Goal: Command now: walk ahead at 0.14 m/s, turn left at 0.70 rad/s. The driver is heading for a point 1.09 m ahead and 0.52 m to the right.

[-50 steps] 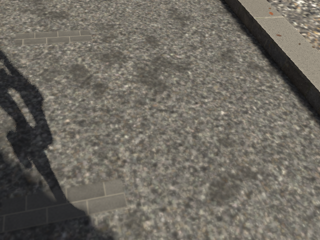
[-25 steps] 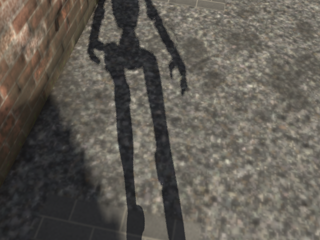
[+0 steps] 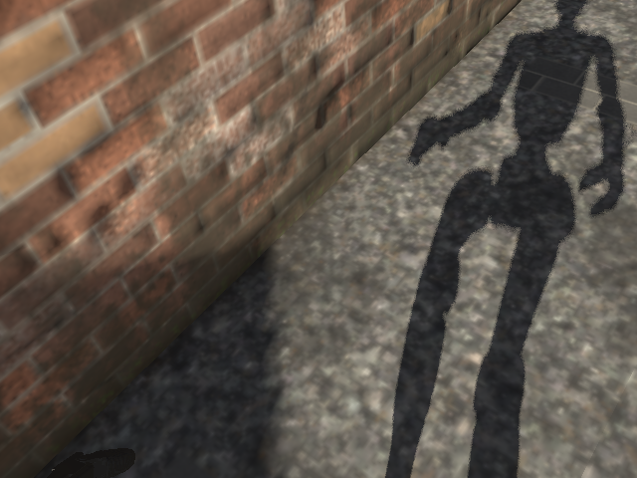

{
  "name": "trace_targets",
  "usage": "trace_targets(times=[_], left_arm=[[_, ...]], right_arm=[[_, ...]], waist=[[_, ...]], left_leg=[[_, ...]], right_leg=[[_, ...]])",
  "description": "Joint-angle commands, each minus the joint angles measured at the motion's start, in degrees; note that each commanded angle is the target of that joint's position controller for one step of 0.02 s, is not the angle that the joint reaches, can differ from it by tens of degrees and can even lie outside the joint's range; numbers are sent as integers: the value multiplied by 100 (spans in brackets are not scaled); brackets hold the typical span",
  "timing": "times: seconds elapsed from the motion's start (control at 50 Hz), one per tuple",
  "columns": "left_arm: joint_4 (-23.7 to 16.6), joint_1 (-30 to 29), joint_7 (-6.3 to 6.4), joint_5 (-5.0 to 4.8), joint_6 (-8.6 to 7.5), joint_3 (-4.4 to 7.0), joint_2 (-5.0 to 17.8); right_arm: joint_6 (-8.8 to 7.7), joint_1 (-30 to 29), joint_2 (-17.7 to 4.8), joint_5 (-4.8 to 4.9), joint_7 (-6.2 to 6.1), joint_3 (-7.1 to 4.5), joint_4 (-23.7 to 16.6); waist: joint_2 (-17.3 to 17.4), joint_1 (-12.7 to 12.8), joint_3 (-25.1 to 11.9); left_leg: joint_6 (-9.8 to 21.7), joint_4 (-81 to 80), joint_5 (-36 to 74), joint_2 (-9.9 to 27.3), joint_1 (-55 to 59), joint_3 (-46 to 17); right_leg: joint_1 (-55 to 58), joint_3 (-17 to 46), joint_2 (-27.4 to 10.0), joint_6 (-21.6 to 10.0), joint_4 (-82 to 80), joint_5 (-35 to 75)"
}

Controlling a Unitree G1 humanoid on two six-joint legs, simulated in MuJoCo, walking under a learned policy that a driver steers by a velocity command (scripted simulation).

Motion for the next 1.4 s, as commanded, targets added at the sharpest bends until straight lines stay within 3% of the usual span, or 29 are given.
trace_targets(times=[0.02,0.04,0.06,0.08,0.1,0.12,0.18,0.24,0.28,0.3,0.32,0.34,0.4,0.52,0.68,0.72,0.74,0.76,0.78,0.82,0.96,1.08,1.12,1.14,1.16,1.18,1.22,1.26,1.4], left_arm=[[-1037,-1849,-71,141,-473,-64,232],[-1109,-1549,-229,175,-555,-239,-505],[-1258,-1064,-353,188,-573,-440,-1090],[-893,357,-480,85,-508,-381,-627],[-665,947,-540,22,-442,-245,194],[-616,833,-508,-115,-348,-165,608],[-563,646,-406,70,-25,-211,491],[-440,844,-485,22,10,-105,734],[-138,1434,-568,176,43,-19,728],[-158,1493,-584,293,31,82,1177],[-473,1241,-552,318,-32,123,1802],[-579,881,-514,473,-108,191,1850],[-624,281,-400,257,-96,116,1309],[-264,1195,-160,44,80,167,979],[-492,827,-177,-59,240,410,1313],[-466,1033,-208,-109,256,343,998],[-704,895,-243,-177,225,338,957],[-662,774,-310,-15,128,494,1519],[-501,862,-351,13,133,556,1704],[-291,1082,-366,67,248,469,1393],[-852,141,-623,5,210,114,789],[-712,525,-688,1,299,257,977],[-444,1404,-548,52,262,496,1461],[-647,1405,-442,131,212,599,2279],[-764,1364,-496,316,75,473,1902],[-635,1313,-544,370,-24,319,1535],[-462,679,-498,172,-79,102,887],[-329,251,-459,283,-143,-33,628],[-6,388,-239,300,-105,180,1065]], right_arm=[[-74,3117,228,88,115,-25,773],[-274,2429,588,-148,176,175,745],[-435,1810,481,-369,193,329,332],[-389,837,190,-370,127,319,-202],[-176,55,-344,-190,36,168,-560],[45,-591,-758,-159,-11,92,-725],[368,-406,-793,-225,-77,72,-311],[395,-145,-761,-259,-106,11,-188],[459,-46,-204,-199,-147,71,-124],[512,246,204,-261,-158,114,-213],[548,160,123,-298,-97,69,-569],[530,-166,-30,-234,-116,37,-683],[649,-589,-215,-249,-244,-19,-570],[468,-1248,181,-156,-140,150,-739],[233,-667,-220,29,94,-4,-203],[274,-397,-559,-74,70,-122,-55],[326,-568,-955,-327,78,-177,-104],[286,-988,-653,-463,79,-144,-274],[284,-1341,-322,-387,14,-60,-419],[325,-1447,-58,-197,-93,47,-496],[537,-718,-671,-214,-200,-89,-323],[406,-859,-871,53,43,-219,-231],[305,-364,-487,-9,128,-117,-61],[266,-270,-2,-356,194,105,-439],[244,-786,-352,-245,159,34,-411],[298,-1156,-590,-14,111,-16,-393],[446,-885,-307,-30,-15,79,-150],[575,-298,-216,-52,3,101,172],[695,-661,-372,5,35,82,-242]], waist=[[1698,-1471,-544],[934,-666,-214],[710,25,-689],[-711,641,-1419],[-1342,825,-1590],[-1213,931,-1040],[398,606,-677],[803,357,-875],[208,436,-638],[-1533,163,-45],[-2448,-48,292],[-2142,-46,338],[-841,-49,212],[-1063,466,-809],[-1495,236,-631],[-596,312,-1013],[1280,480,-776],[1231,469,-548],[789,570,-529],[407,559,-502],[704,6,-425],[767,300,-529],[-377,655,-860],[-2557,355,-1213],[-1902,914,-2117],[-1197,973,-1809],[-825,541,-1250],[-946,184,-1092],[-832,497,-372]], left_leg=[[860,-3715,3428,811,4171,-919],[873,-3289,2713,928,4056,-866],[1299,-1706,5106,1745,4716,-1793],[1878,-1543,5406,2675,4800,-2961],[1960,-2316,2743,2777,3371,-3215],[1761,-3024,214,2402,1848,-3028],[1234,-3146,-1110,1544,135,-1333],[939,-2678,-1625,1727,651,-1004],[427,-1334,-1853,1300,656,-357],[-175,696,-2521,570,-199,342],[-315,2130,-3317,189,-905,-631],[-208,2743,-3044,402,-1165,-1117],[-183,2639,-1516,814,-588,-1202],[-397,583,-1319,498,-117,-1236],[-85,-2587,-1146,382,2143,-1302],[323,-3116,-595,1565,3764,-1837],[1111,-3284,495,2785,3755,-3171],[1442,-3376,1072,3213,3389,-3285],[1252,-3227,1098,2911,3238,-2597],[945,-3020,1054,2379,3197,-1746],[1080,-2967,1573,2475,3612,-658],[542,-2234,1323,2717,3149,80],[-137,-336,470,2127,1795,637],[-637,1736,-3563,1400,-286,582],[-638,2643,-3658,1208,-494,-510],[-469,2757,-3211,1380,-347,-633],[-367,2023,-2441,1626,-77,-699],[-456,1676,-1685,1518,1038,-605],[-544,792,-1796,1521,457,-649]], right_leg=[[-2372,2,371,-10,3916,-1992],[-2841,287,98,-511,4765,-2401],[-3901,560,-9,-782,5802,-3380],[-4023,1084,-142,-929,5727,-2642],[-3214,1449,-556,-1005,4617,-1842],[-2513,1281,-767,-969,3393,-1307],[-733,422,-705,-714,864,385],[-343,-14,-466,-664,-186,978],[-267,-88,-221,-907,-1346,454],[-575,1946,-1097,-1420,-2370,1231],[-1107,4730,-1958,-2377,-3833,914],[-1452,5467,-2145,-2514,-4511,-954],[-1799,3710,-1291,-1772,-3700,-1022],[59,3254,-823,-1771,-3266,328],[-340,4049,-523,-1692,-3542,-201],[-1387,3316,130,-1269,-2397,-1290],[-2578,1808,915,-1019,-939,-1504],[-3060,1635,416,-727,380,-1251],[-2941,1466,205,-634,961,-819],[-3037,1273,120,-507,1939,-235],[-3066,393,-725,-271,529,222],[-1300,-238,-445,-858,-1540,544],[868,463,-381,-1386,-2676,2465],[2163,2869,-2224,-2345,-2386,5297],[1807,3436,-2826,-3176,-2799,5013],[1394,2674,-2530,-2938,-2896,4333],[682,1790,-1920,-2273,-2925,3109],[-269,1000,-1610,-2120,-3150,3030],[175,1047,-2268,-2445,-3684,1690]])
Velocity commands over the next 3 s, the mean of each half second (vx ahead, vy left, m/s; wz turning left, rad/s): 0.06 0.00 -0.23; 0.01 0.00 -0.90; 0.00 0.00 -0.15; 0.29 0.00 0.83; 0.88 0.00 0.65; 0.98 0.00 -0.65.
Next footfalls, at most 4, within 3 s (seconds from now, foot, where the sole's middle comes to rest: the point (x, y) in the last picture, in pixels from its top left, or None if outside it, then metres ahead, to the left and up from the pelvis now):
0.04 left None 0.18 0.02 -0.77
0.28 right None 0.13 -0.26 -0.77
0.72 left None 0.12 -0.06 -0.77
1.12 right None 0.01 -0.35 -0.77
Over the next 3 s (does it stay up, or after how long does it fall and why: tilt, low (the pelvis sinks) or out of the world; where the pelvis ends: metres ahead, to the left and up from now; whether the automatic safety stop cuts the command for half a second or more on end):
stays up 0.98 -0.30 -0.03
